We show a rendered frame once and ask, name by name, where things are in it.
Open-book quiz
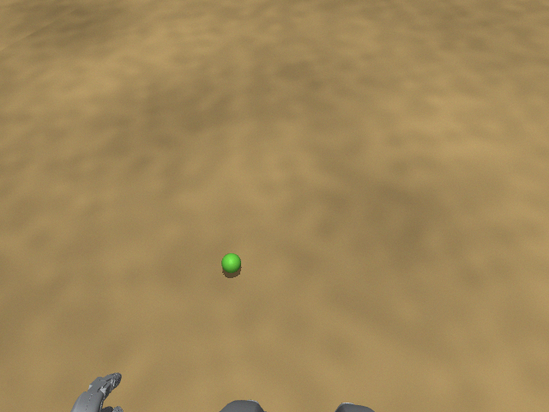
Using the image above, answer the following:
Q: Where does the left robot hand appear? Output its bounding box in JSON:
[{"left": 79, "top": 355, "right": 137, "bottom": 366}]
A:
[{"left": 70, "top": 373, "right": 123, "bottom": 412}]

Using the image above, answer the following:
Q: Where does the ball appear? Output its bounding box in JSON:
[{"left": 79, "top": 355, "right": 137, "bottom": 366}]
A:
[{"left": 221, "top": 253, "right": 241, "bottom": 273}]

